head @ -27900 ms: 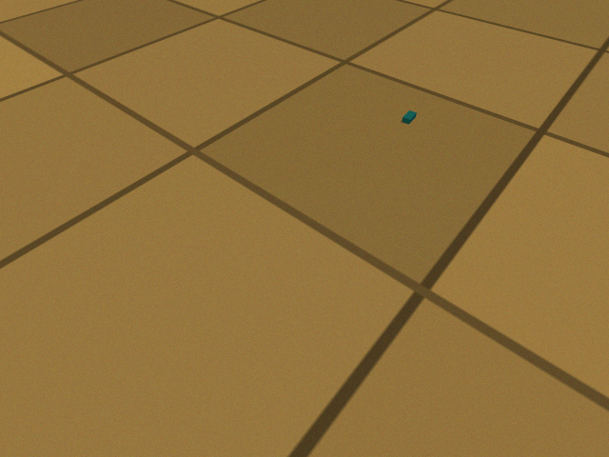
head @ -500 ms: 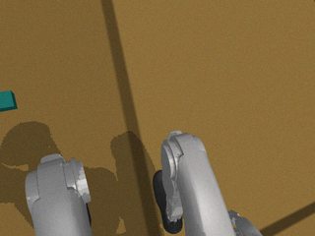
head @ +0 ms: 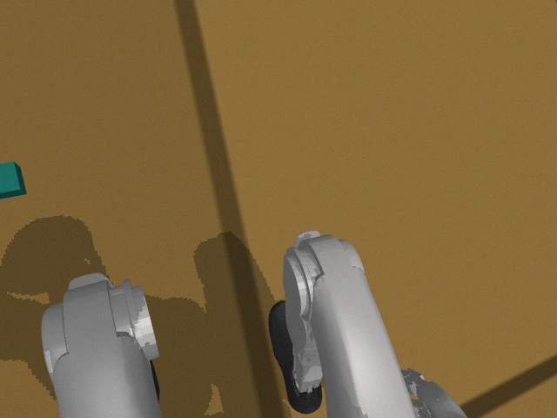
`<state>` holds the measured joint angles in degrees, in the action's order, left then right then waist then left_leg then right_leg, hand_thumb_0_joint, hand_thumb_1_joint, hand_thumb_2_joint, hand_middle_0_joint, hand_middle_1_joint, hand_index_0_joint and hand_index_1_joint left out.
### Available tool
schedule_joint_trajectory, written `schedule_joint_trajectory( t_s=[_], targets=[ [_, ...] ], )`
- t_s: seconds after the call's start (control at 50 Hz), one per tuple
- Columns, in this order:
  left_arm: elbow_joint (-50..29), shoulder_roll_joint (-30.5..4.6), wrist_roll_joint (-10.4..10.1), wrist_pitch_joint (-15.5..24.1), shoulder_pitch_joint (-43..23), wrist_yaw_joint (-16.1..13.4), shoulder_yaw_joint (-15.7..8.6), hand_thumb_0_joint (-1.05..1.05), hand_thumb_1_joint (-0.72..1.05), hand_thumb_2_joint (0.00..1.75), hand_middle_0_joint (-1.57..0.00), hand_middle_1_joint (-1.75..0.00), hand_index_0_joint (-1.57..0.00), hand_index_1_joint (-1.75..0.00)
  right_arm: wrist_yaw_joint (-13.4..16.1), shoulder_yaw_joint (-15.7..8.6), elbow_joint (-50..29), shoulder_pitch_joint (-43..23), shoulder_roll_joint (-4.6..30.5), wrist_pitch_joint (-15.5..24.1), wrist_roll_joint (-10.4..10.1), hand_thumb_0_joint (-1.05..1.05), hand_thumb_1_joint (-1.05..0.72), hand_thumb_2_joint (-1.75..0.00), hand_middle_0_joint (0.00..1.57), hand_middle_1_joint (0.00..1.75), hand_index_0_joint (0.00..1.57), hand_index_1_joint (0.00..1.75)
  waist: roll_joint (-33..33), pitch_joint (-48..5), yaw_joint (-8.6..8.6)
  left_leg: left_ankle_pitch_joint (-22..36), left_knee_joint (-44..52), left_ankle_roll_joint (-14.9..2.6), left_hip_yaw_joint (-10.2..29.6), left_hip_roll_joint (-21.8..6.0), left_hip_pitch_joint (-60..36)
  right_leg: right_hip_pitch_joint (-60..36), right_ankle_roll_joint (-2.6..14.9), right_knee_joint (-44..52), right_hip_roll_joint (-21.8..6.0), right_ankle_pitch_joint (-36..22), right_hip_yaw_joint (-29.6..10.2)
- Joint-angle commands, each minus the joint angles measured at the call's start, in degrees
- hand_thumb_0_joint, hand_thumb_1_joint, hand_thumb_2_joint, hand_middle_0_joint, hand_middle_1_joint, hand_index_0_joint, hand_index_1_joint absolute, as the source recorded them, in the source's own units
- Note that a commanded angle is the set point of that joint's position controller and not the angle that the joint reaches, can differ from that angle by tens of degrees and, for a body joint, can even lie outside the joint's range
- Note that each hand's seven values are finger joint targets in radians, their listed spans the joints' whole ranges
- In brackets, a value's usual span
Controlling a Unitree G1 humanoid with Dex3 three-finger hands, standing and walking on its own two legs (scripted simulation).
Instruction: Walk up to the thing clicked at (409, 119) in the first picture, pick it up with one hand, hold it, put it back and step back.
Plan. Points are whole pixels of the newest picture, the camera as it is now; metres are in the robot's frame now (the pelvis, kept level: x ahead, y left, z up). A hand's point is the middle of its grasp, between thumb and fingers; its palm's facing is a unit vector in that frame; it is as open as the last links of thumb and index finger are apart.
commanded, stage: rise first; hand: left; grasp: from above
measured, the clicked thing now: out of the picture +0.47 +0.36 -0.29
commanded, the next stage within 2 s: approach in 1.14 s
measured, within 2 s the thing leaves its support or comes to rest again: neither
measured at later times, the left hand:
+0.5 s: hand out of the picture +0.43 +0.39 -0.17, palm faces -0.42 -0.14 -0.90, open 13.5 cm
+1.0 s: hand out of the picture +0.43 +0.39 -0.17, palm faces -0.43 -0.14 -0.89, open 13.7 cm
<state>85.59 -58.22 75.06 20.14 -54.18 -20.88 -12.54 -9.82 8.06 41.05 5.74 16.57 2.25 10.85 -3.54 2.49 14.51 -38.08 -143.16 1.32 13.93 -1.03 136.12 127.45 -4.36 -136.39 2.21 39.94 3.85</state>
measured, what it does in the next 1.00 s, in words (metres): stands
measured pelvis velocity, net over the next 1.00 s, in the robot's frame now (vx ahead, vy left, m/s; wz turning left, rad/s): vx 0.00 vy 0.01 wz -0.01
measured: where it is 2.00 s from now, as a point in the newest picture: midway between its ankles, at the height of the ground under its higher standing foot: (226, 399)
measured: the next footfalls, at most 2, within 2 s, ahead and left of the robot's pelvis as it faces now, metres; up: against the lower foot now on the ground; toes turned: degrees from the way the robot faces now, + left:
none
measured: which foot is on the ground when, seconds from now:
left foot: down 0.00-1.00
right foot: down 0.00-1.00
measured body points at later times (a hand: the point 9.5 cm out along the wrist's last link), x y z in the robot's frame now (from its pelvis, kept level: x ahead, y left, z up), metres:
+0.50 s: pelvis +0.00 +0.00 +0.00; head +0.24 +0.12 +0.36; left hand +0.45 +0.40 -0.12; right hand +0.08 -0.27 -0.08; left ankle +0.07 +0.13 -0.27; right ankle +0.11 -0.14 -0.27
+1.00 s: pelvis +0.00 +0.01 +0.00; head +0.24 +0.12 +0.36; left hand +0.45 +0.40 -0.12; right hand +0.07 -0.26 -0.08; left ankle +0.07 +0.13 -0.27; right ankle +0.11 -0.14 -0.27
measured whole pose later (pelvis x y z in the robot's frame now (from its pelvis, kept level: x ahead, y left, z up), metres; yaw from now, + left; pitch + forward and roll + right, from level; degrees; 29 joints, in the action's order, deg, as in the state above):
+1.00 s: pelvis +0.00 +0.01 +0.00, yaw +0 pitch +30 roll -13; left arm 84.5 -57.8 75.1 19.7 -54.6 -20.1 -11.9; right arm -10.1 8.5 40.3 6.4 16.5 1.9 10.7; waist -3.3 2.4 14.7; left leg -38.1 -143.0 0.4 13.6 -0.9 136.4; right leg 127.0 -4.1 -135.6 2.0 40.1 3.9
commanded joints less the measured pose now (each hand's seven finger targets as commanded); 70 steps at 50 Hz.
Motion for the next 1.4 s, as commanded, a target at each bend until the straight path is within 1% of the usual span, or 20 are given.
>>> schedule_joint_trajectory(
  t_s=[0.0,0.04,0.12,0.2,0.26,0.28,0.34,0.44,0.52,0.74,0.84,0.9,1.0,1.04,1.08,1.16,1.2,1.24,1.28,1.38],
  targets=[
    [-10.0,-18.4,-1.4,0.4,-15.7,-2.2,-2.5,0.0,-0.39,0.89,-0.22,-0.85,-0.21,-0.86,0.6,-4.8,-0.7,10.6,16.8,0.0,0.3,0.0,-0.89,-0.89,0.2,0.3,0.2,0.3,23.2,-37.3,0.02,8.6,14.4,-2.1,-8.2,-0.1,-31.9,-14.2,5.42,12.5,1.1,-12.1,8.2],
    [-9.0,-18.6,-1.2,0.3,-13.9,-2.2,-2.6,0.0,-0.4,0.89,-0.22,-0.85,-0.21,-0.86,0.7,-4.9,-0.7,9.9,16.4,-0.1,0.1,0.0,-0.89,-0.89,0.2,0.3,0.2,0.3,25.0,-38.4,-1.17,9.1,14.6,-1.99,-8.5,-0.1,-33.9,-13.9,5.47,12.2,1.0,-12.3,7.9],
    [-8.8,-16.7,-1.3,0.0,-14.4,-2.4,-1.7,0.0,-0.42,0.91,-0.2,-0.86,-0.19,-0.87,0.7,-5.0,-0.3,10.3,16.5,-0.3,0.1,0.0,-0.89,-0.89,0.2,0.3,0.2,0.3,24.3,-37.7,-0.21,9.8,14.4,-1.98,-8.3,-0.1,-33.4,-13.6,5.32,12.2,1.0,-13.2,8.1],
    [-10.1,-17.8,-0.9,-0.2,-15.4,-2.7,-2.2,0.0,-0.42,0.91,-0.2,-0.87,-0.19,-0.88,0.5,-5.2,-0.4,10.4,16.6,-0.5,0.1,0.0,-0.89,-0.89,0.2,0.3,0.2,0.3,26.1,-39.3,-0.48,11.5,14.6,-1.9,-8.1,-0.2,-34.8,-13.3,5.44,11.5,0.9,-14.4,8.2],
    [-7.8,-15.6,-1.1,-0.9,-14.5,-2.2,-0.8,0.0,-0.44,0.93,-0.19,-0.87,-0.18,-0.88,0.4,-5.1,-0.2,10.7,16.3,-0.2,0.1,0.0,-0.89,-0.89,0.2,0.3,0.2,0.3,24.5,-36.6,0.22,10.3,14.6,-2.06,-8.2,-0.1,-33.9,-12.3,5.44,12.0,0.9,-13.4,8.1],
    [-8.5,-16.2,-1.3,-0.8,-15.2,-2.2,-1.2,0.0,-0.43,0.92,-0.19,-0.87,-0.18,-0.88,0.4,-5.1,-0.3,10.8,16.7,-0.2,0.2,0.0,-0.89,-0.89,0.2,0.3,0.2,0.3,24.8,-36.6,0.6,10.3,14.6,-2.05,-8.1,-0.1,-33.5,-12.8,5.36,12.0,0.9,-13.5,8.2],
    [-9.3,-18.0,-0.9,-0.8,-14.7,-1.9,-1.8,0.0,-0.42,0.91,-0.21,-0.85,-0.2,-0.87,0.3,-4.9,-0.7,10.5,16.5,-0.3,-0.1,0.0,-0.89,-0.89,0.2,0.3,0.2,0.3,24.5,-38.2,-0.48,9.9,14.7,-2.1,-8.4,-0.1,-33.3,-14.4,5.43,12.5,1.0,-13.4,7.8],
    [-8.4,-15.8,-1.5,-0.8,-14.3,-1.9,-1.0,0.0,-0.44,0.93,-0.18,-0.88,-0.17,-0.89,0.4,-5.1,-0.8,10.2,16.6,-0.2,0.0,0.0,-0.89,-0.89,0.2,0.3,0.2,0.3,24.7,-36.3,0.17,8.1,15.3,-1.89,-8.0,0.0,-32.7,-12.6,5.55,12.0,0.9,-11.7,8.3],
    [-10.9,-17.5,-0.9,-0.2,-17.0,-2.0,-1.6,0.0,-0.45,0.93,-0.19,-0.88,-0.17,-0.89,0.4,-5.1,-0.9,10.1,16.5,-0.2,-0.3,0.0,-0.89,-0.89,0.2,0.3,0.2,0.3,25.0,-38.1,-0.2,8.0,15.4,-1.84,-7.8,-0.1,-33.7,-12.5,5.63,12.0,1.0,-11.6,8.2],
    [-9.3,-17.0,-0.8,-0.9,-16.9,-1.8,-1.0,0.0,-0.47,0.94,-0.16,-0.9,-0.15,-0.92,0.3,-4.9,-0.9,11.0,16.9,-0.1,0.0,0.0,-0.89,-0.89,0.2,0.3,0.2,0.3,26.4,-38.0,0.5,12.0,15.2,-1.88,-7.5,-0.1,-35.7,-12.3,5.31,11.3,0.6,-14.4,8.3],
    [-7.7,-16.3,-1.1,-0.8,-15.1,-1.1,-0.4,0.0,-0.47,0.94,-0.16,-0.91,-0.15,-0.92,0.2,-4.5,-1.2,11.0,16.5,-0.3,0.2,0.0,-0.89,-0.89,0.2,0.3,0.2,0.3,24.4,-36.6,0.68,9.2,14.9,-2.15,-8.2,0.1,-31.8,-13.9,5.4,12.6,0.9,-13.0,7.9],
    [-9.4,-16.7,-1.2,-0.5,-14.8,-1.1,-0.9,0.0,-0.47,0.94,-0.16,-0.91,-0.15,-0.92,0.3,-4.5,-1.3,10.9,16.6,-0.4,0.1,0.0,-0.89,-0.89,0.2,0.3,0.2,0.3,24.5,-38.2,-0.11,10.1,15.0,-2.13,-7.9,-0.2,-33.9,-14.2,5.32,12.6,1.1,-13.3,8.1],
    [-10.5,-17.0,-1.0,-0.1,-16.2,-1.7,-1.2,0.0,-0.48,0.95,-0.15,-0.91,-0.14,-0.93,0.2,-4.8,-1.6,10.4,16.7,-0.4,-0.3,0.0,-0.89,-0.89,0.2,0.3,0.2,0.3,26.1,-38.2,0.14,9.7,15.2,-1.72,-7.6,-0.3,-34.8,-12.2,5.72,11.7,0.9,-12.7,8.3],
    [-11.5,-18.6,-0.8,0.1,-17.4,-2.2,-2.3,0.0,-0.48,0.95,-0.15,-0.92,-0.14,-0.93,0.4,-4.8,-1.5,10.6,17.0,-0.4,-0.3,0.0,-0.89,-0.89,0.2,0.3,0.2,0.3,27.0,-38.5,-0.15,10.3,15.1,-1.72,-7.9,-0.1,-34.8,-12.6,5.56,11.6,0.8,-13.3,8.1],
    [-7.9,-16.2,-0.4,-0.4,-14.5,-2.2,-1.2,0.0,-0.49,0.96,-0.14,-0.92,-0.13,-0.93,0.2,-4.7,-1.1,10.8,16.5,-0.3,0.0,0.0,-0.89,-0.89,0.2,0.3,0.2,0.3,25.7,-36.9,0.13,10.7,15.0,-1.85,-7.8,-0.1,-34.7,-12.1,5.48,11.5,0.8,-13.3,8.2],
    [-7.4,-16.7,-0.6,-0.6,-16.6,-2.3,-0.6,0.0,-0.5,0.96,-0.14,-0.93,-0.13,-0.94,0.1,-4.3,-1.1,11.4,16.9,-0.1,0.1,0.0,-0.89,-0.89,0.2,0.3,0.2,0.3,24.9,-35.6,1.36,9.5,15.2,-2.01,-7.7,-0.1,-33.1,-12.6,5.47,12.0,0.8,-12.9,8.3],
    [-7.4,-16.4,-0.8,-0.5,-17.0,-2.0,0.1,0.0,-0.48,0.95,-0.15,-0.91,-0.14,-0.92,0.2,-4.3,-1.4,10.7,16.8,0.1,0.1,0.0,-0.89,-0.89,0.2,0.3,0.2,0.3,24.4,-35.4,1.44,7.3,15.2,-2.05,-7.6,-0.2,-32.3,-11.8,5.54,12.3,1.0,-11.1,8.4],
    [-8.1,-18.0,-1.2,-0.3,-17.4,-2.3,-0.9,0.0,-0.49,0.96,-0.15,-0.92,-0.14,-0.94,0.4,-4.2,-1.8,10.4,17.2,0.3,-0.1,0.0,-0.89,-0.89,0.2,0.3,0.2,0.3,24.4,-36.2,0.63,6.7,15.2,-1.96,-7.6,0.0,-31.9,-12.4,5.64,12.5,0.9,-10.6,8.3],
    [-6.8,-15.9,-0.4,-0.6,-18.0,-1.8,1.3,0.0,-0.49,0.96,-0.14,-0.94,-0.13,-0.95,0.3,-4.1,-1.5,10.9,16.9,0.6,0.1,0.0,-0.89,-0.89,0.2,0.3,0.2,0.3,25.4,-34.4,2.11,6.9,15.0,-1.89,-7.7,-0.2,-32.4,-11.3,5.58,12.1,1.0,-10.9,8.3],
    [-9.2,-11.8,-0.5,-0.4,-24.1,-2.6,4.4,0.0,-0.52,0.98,-0.12,-0.96,-0.11,-0.97,0.4,-4.3,-1.1,12.6,17.1,1.0,0.0,0.0,-0.89,-0.89,0.2,0.3,0.2,0.3,26.3,-36.7,4.55,7.7,14.6,-1.69,-7.2,-0.6,-34.2,-11.3,5.41,12.5,1.1,-12.5,8.8]
  ],
)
